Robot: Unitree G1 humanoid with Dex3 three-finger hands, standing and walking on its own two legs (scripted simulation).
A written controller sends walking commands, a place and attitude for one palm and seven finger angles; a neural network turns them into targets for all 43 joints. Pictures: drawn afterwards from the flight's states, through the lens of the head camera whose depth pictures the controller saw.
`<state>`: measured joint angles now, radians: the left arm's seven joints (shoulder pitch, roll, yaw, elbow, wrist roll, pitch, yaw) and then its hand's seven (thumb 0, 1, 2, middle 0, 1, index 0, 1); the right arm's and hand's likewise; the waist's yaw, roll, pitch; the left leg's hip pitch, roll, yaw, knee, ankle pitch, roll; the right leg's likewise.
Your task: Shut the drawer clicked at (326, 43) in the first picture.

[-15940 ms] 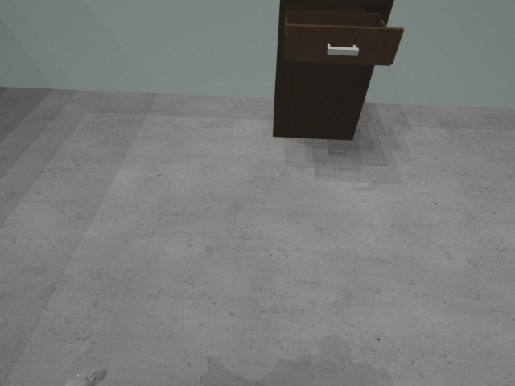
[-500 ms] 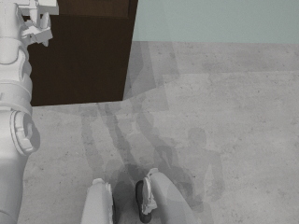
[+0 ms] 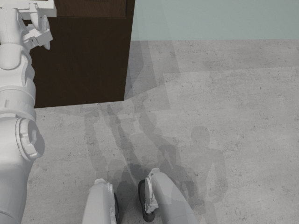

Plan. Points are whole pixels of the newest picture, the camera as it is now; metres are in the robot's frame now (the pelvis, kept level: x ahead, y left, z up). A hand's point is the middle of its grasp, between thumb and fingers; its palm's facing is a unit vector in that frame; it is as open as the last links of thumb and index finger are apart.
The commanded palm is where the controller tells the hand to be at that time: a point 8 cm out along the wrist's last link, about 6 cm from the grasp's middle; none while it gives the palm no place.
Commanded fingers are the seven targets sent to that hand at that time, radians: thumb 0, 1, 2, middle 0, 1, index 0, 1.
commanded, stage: pull the fist back off the drawer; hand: left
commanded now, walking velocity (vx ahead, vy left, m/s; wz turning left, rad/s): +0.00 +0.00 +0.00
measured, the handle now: (26, 1) +0.65 +0.21 +0.07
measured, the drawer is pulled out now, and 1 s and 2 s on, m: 0.00 0.00 0.00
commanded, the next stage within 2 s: draw the hand back to the body in 0.22 s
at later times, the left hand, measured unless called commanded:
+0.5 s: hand (37, 37) +0.53 +0.17 +0.09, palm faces +0.02 -1.00 -0.06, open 3.3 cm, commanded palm +0.48 +0.22 +0.11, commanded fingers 0.00 0.90 0.90 -1.40 -1.60 -1.40 -1.60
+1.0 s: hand out of the picture +0.37 +0.21 +0.18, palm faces +0.17 -0.96 -0.22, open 3.3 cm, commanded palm +0.33 +0.26 +0.21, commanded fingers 0.00 0.90 0.90 -1.40 -1.60 -1.40 -1.60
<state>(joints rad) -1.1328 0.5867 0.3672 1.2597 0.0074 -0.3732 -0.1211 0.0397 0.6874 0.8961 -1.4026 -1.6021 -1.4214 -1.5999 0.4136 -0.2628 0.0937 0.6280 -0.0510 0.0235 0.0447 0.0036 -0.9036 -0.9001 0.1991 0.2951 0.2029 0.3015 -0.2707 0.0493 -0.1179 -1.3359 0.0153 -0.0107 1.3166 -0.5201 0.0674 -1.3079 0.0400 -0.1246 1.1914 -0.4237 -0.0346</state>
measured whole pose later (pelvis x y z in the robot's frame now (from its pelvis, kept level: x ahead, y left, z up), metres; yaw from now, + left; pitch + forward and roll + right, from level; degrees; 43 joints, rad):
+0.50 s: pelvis +0.06 +0.00 +0.05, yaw +0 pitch +26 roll -3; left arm -0.60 0.37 0.32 0.76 -0.12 -0.40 -0.15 0.02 0.90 0.90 -1.40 -1.60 -1.40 -1.60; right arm 0.36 -0.25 0.01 0.56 0.01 0.12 0.06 0.00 -0.91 -0.90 0.20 0.29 0.20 0.30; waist -0.14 0.05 -0.15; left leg -1.01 0.02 0.03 1.11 -0.54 0.05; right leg -1.02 0.06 -0.06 1.02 -0.46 -0.03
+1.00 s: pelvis +0.07 +0.00 +0.11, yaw +2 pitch +7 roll -1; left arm 0.02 0.31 0.12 0.12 -0.10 -0.08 0.01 0.02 0.90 0.90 -1.40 -1.60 -1.40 -1.60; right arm 0.21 -0.24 0.04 0.49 0.06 0.06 -0.06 0.01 -0.91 -0.90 0.20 0.29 0.20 0.30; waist 0.00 0.04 -0.10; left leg -0.43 -0.03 0.02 0.71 -0.41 0.06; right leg -0.44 0.03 -0.05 0.67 -0.35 -0.02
